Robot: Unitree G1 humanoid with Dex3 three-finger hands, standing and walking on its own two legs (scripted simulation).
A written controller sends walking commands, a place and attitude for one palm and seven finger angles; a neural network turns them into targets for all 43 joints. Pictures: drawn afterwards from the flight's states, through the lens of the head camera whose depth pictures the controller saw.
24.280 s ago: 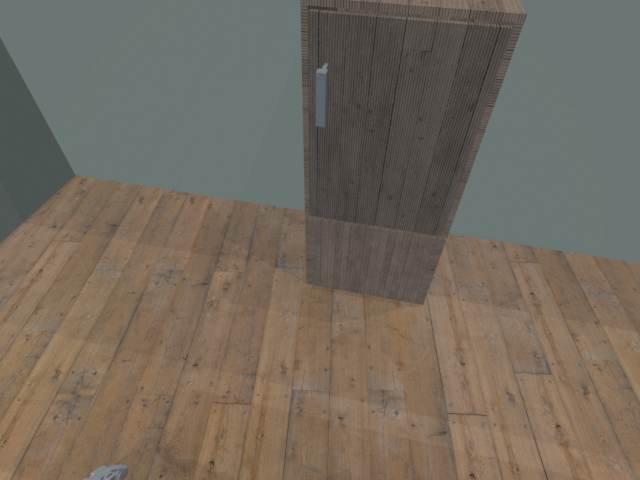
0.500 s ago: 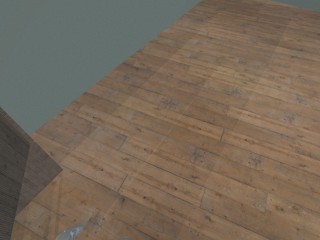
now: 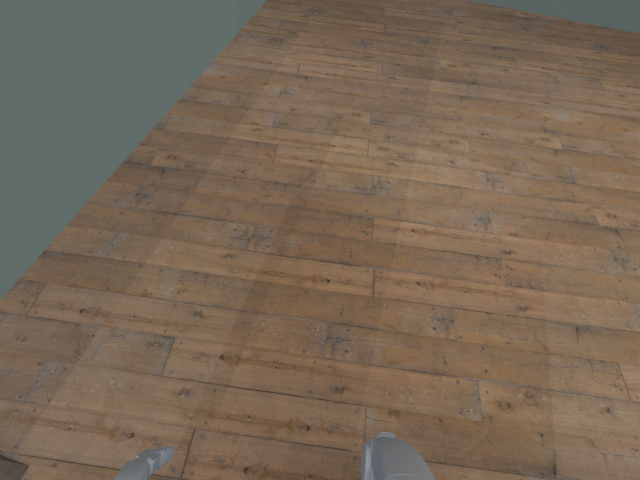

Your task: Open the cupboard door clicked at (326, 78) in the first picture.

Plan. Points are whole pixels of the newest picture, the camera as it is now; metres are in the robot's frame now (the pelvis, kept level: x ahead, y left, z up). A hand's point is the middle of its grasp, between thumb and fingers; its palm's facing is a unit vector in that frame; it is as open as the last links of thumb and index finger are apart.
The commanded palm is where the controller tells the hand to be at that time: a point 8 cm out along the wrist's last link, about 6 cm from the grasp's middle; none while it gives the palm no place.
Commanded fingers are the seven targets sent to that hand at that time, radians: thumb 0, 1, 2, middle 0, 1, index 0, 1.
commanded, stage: walk to a spot facing it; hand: left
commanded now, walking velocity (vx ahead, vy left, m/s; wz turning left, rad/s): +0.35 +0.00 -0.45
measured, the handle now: out of the picture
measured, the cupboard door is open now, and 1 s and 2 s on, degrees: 46 46 46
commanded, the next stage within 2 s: turn to face it in 0.86 s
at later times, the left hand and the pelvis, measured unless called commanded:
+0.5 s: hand (252, 375) +0.28 +0.11 -0.17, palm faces -0.11 -0.97 -0.23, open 7.2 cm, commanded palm none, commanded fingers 0.00 0.90 0.90 -0.20 -0.30 -0.20 -0.30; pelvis +0.24 -0.08 +0.00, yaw -10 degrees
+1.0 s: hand (292, 222) +0.60 +0.08 -0.17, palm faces -0.24 -0.96 -0.17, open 7.3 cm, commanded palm none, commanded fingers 0.00 0.90 0.90 -0.20 -0.30 -0.20 -0.30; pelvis +0.50 -0.09 +0.00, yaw -17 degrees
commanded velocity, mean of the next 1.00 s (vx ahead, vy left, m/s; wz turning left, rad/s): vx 0.31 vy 0.00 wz -0.20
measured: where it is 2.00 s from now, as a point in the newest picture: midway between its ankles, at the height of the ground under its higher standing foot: (366, 329)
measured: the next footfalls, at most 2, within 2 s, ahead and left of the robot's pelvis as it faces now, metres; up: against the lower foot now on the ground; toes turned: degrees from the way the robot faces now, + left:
right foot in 0.18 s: +0.21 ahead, -0.13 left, +0.00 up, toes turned -11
left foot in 0.72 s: +0.53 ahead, +0.01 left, +0.00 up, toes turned -6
